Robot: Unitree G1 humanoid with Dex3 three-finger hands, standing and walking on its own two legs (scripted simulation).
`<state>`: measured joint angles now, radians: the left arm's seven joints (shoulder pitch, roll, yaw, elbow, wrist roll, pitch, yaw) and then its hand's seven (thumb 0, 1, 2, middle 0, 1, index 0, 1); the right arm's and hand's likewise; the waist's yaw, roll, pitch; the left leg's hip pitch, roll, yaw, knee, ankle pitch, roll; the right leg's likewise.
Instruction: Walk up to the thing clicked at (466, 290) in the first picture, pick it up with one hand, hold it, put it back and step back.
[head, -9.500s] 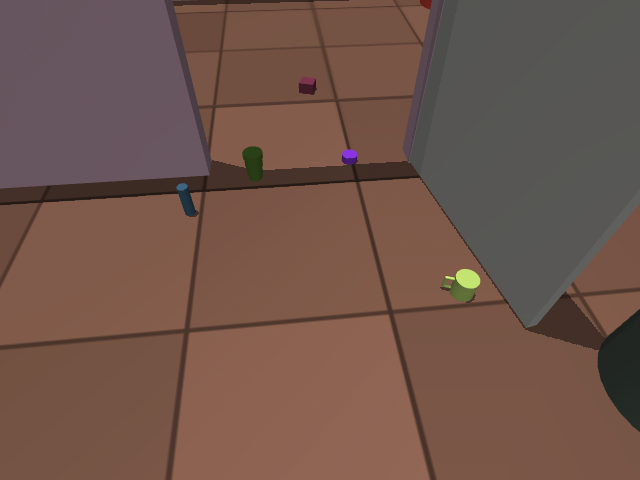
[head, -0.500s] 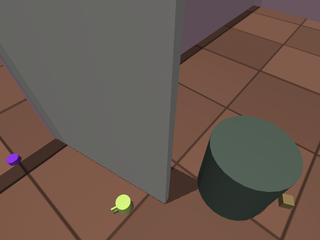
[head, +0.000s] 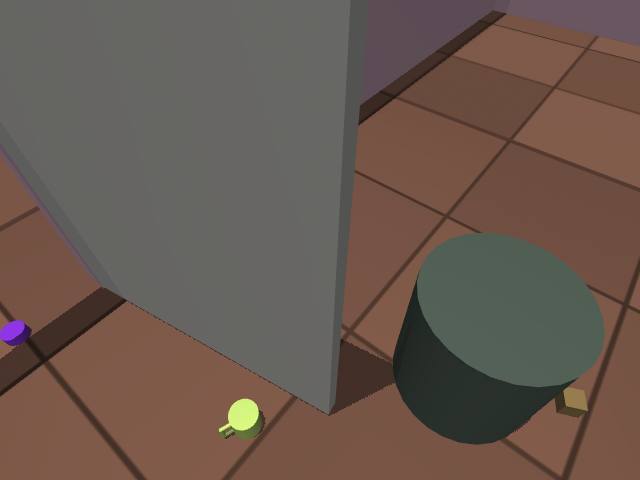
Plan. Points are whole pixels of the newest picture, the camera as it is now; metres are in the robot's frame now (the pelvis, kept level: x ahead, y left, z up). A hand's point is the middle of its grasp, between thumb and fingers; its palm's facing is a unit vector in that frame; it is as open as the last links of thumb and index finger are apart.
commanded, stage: walk up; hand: left
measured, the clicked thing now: (240, 422) +0.42 +0.24 -0.74
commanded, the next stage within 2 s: stand in 0.72 s
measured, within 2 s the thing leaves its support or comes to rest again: neither
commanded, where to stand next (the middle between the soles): +0.04 -0.01 m, yaw -1 degrees
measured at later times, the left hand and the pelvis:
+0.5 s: hand out of the picture +0.07 +0.25 -0.15, palm faces -0.03 -0.93 -0.37, open 7.3 cm; pelvis -0.01 -0.01 +0.00, yaw -1 degrees
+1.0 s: hand out of the picture +0.06 +0.25 -0.15, palm faces -0.06 -0.93 -0.35, open 7.3 cm; pelvis -0.02 +0.00 +0.00, yaw -1 degrees
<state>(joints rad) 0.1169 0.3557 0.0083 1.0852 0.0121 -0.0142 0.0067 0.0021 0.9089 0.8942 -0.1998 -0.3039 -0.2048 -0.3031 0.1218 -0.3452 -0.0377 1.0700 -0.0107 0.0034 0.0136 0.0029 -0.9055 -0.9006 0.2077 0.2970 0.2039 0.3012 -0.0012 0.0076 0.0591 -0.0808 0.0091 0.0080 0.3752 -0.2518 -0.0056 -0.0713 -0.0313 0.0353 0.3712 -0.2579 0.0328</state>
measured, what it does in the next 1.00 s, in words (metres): stands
